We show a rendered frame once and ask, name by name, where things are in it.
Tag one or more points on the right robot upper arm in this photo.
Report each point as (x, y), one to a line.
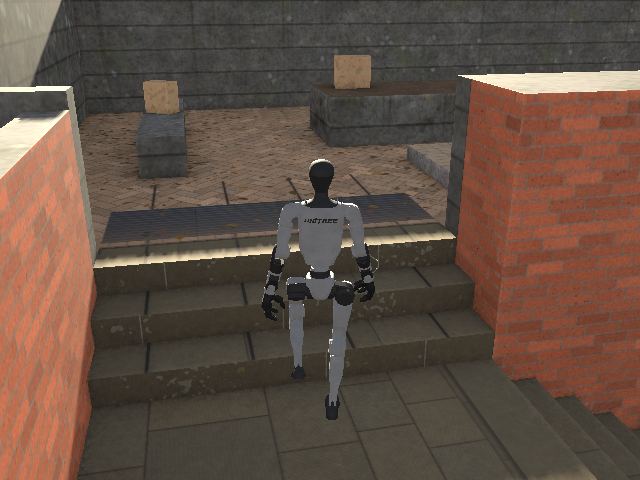
(352, 213)

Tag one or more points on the robot right shin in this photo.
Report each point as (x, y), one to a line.
(336, 366)

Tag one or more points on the right robot thigh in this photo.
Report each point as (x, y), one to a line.
(342, 306)

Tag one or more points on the right robot forearm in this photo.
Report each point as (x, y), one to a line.
(365, 267)

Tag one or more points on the left robot hand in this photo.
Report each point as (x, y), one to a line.
(267, 305)

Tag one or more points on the left robot upper arm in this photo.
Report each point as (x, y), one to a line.
(288, 212)

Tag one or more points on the left robot forearm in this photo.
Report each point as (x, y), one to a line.
(274, 273)

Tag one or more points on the right robot hand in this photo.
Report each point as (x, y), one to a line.
(364, 286)

